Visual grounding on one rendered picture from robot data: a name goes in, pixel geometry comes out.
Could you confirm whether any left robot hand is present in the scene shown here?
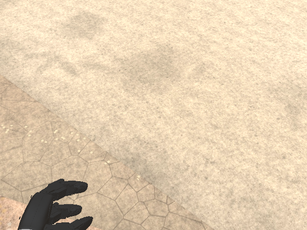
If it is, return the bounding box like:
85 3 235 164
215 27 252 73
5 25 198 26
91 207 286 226
17 178 93 230

